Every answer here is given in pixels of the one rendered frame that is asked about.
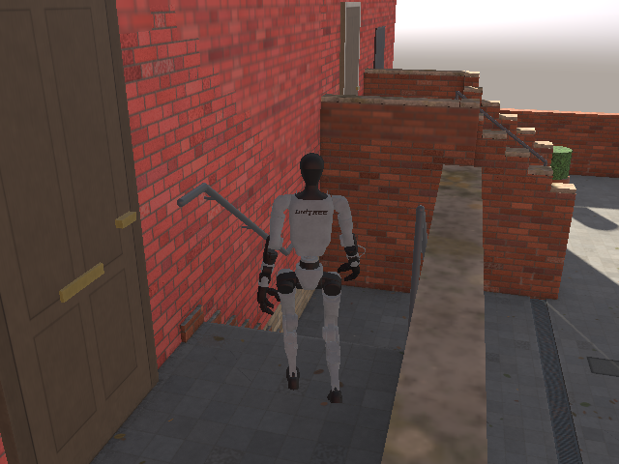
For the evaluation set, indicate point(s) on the robot left hand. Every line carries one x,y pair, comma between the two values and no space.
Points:
263,301

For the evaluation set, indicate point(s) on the right robot foot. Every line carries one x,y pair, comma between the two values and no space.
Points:
335,396

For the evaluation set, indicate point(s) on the robot right upper arm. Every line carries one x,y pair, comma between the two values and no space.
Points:
345,220

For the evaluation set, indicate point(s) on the left robot forearm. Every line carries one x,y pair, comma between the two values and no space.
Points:
268,264

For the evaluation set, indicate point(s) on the right robot forearm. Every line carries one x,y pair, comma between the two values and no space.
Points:
352,253

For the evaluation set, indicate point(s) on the robot left upper arm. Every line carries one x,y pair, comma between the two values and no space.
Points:
281,203

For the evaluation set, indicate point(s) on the robot right hand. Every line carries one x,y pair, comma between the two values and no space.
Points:
346,267

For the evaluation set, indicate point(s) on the robot left shin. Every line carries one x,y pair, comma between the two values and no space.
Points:
290,347

